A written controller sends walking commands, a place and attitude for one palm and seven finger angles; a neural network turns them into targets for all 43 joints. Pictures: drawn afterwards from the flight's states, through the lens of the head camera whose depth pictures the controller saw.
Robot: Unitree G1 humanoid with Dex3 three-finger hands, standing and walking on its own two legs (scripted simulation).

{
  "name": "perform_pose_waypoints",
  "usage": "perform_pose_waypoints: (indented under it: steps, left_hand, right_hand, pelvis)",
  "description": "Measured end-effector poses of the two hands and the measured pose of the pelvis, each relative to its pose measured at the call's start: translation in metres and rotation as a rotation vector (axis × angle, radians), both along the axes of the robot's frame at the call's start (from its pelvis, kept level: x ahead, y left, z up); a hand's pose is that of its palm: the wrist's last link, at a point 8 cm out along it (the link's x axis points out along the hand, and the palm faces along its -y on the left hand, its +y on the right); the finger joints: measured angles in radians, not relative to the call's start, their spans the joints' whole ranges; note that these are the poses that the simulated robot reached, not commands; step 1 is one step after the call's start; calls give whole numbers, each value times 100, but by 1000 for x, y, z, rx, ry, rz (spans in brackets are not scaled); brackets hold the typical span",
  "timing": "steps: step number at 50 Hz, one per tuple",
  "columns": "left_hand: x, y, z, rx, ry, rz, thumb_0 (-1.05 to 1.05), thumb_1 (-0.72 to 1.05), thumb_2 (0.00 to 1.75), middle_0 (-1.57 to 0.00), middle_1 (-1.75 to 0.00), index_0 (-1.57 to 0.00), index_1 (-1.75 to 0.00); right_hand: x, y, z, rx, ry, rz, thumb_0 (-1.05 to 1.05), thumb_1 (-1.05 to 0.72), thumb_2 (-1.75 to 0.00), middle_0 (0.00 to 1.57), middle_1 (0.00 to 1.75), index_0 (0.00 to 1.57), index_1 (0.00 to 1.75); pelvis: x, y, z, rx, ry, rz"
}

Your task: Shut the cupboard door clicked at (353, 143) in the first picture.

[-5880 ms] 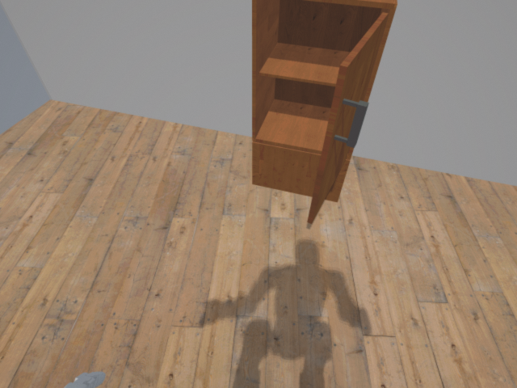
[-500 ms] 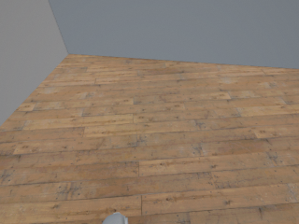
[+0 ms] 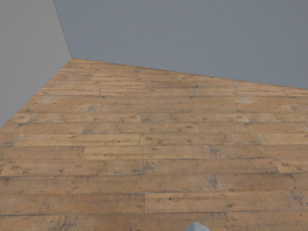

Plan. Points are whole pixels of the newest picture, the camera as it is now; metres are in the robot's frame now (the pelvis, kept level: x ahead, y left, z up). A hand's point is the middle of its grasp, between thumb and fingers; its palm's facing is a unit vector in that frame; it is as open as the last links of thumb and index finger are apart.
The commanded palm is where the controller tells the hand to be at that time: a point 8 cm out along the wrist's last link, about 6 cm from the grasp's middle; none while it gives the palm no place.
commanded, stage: walk around to get in front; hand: left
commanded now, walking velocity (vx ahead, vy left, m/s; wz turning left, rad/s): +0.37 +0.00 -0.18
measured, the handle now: out of the picture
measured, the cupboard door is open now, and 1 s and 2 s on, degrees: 78 78 78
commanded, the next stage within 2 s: walk to a spot facing it in 0.14 s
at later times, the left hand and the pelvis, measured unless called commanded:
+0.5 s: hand (124, 224) +0.18 +0.11 -0.17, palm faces +0.11 -0.97 -0.21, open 7.2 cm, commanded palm none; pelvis +0.17 -0.07 +0.00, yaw +5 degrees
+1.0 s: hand (94, 192) +0.27 +0.22 -0.17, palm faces +0.38 -0.89 -0.25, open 7.3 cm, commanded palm none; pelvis +0.23 -0.02 +0.00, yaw +20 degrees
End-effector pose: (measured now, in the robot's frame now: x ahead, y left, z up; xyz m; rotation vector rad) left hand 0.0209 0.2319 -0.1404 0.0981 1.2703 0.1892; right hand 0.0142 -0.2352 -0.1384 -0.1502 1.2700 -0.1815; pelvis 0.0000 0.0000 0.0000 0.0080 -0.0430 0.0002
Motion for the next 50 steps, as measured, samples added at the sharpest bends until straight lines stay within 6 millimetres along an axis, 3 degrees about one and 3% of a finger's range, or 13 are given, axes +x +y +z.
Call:
perform_pose_waypoints:
  steps: [4, 9, 13, 15, 20, 25, 31, 35, 38, 44, 50]
  left_hand:
    - [64, -10, 11, 20, -61, -48, 0, 91, 90, -20, -30, -20, -30]
    - [136, -37, 14, 50, -91, -130, 0, 91, 90, -20, -30, -20, -30]
    - [172, -62, 6, 61, -127, -141, 0, 91, 90, -20, -30, -20, -30]
    - [174, -73, 8, 50, -119, -117, 0, 91, 90, -20, -30, -20, -30]
    - [168, -73, 14, 70, -62, -32, -1, 95, 90, -20, -30, -21, -30]
    - [152, -79, 5, 28, 34, 33, -1, 94, 90, -20, -30, -21, -30]
    - [136, -77, -19, -47, 119, 140, 0, 92, 90, -20, -30, -21, -30]
    - [135, -58, -43, -79, 156, 205, 0, 91, 90, -20, -30, -21, -30]
    - [148, -35, -43, -55, 143, 225, 1, 91, 90, -20, -30, -21, -30]
    - [194, 10, -16, 27, -10, 250, 1, 91, 90, -20, -30, -20, -30]
    - [220, 32, 7, 101, -115, 283, 0, 91, 90, -20, -30, -20, -30]
  right_hand:
    - [-6, -1, -7, 46, 77, -46, 0, -93, -90, 20, 30, 20, 30]
    - [-1, -11, -22, 106, 154, -117, 0, -92, -90, 20, 30, 20, 30]
    - [18, -28, -35, 134, 221, -119, 1, -91, -90, 20, 30, 20, 30]
    - [41, -38, -30, 125, 218, -99, 1, -91, -90, 20, 30, 20, 30]
    - [122, -59, -17, 82, 128, -31, 1, -91, -90, 20, 30, 20, 30]
    - [203, -65, -8, 45, 43, 57, 1, -92, -90, 19, 30, 20, 30]
    - [294, -46, 1, -7, -29, 203, 1, -92, -90, 19, 30, 20, 30]
    - [345, -23, -1, -51, -106, 283, 1, -91, -90, 19, 30, 20, 30]
    - [362, -9, 4, -61, -132, 310, 1, -91, -90, 20, 30, 20, 30]
    - [371, 11, 14, -52, -115, 356, 1, -91, -90, 20, 30, 20, 30]
    - [372, 18, 14, -18, -88, 387, 1, -91, -90, 20, 30, 20, 30]
  pelvis:
    - [29, -12, 2, 12, 13, -16]
    - [72, -38, -6, 29, 28, -46]
    - [104, -60, -17, 14, 31, -44]
    - [117, -66, -12, 11, 28, -30]
    - [148, -74, 0, 1, 31, 24]
    - [173, -70, 1, -15, 32, 83]
    - [200, -53, -9, -40, 32, 154]
    - [216, -32, -27, -45, 36, 199]
    - [219, -24, -25, -45, 35, 221]
    - [224, -16, -10, -57, 49, 286]
    - [231, -18, -4, -61, 59, 353]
